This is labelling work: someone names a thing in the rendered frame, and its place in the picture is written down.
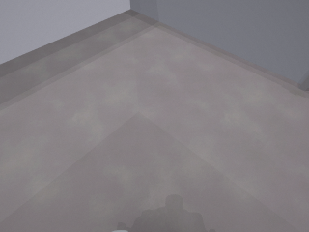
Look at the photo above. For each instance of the panel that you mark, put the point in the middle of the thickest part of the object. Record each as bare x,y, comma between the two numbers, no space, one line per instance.
305,84

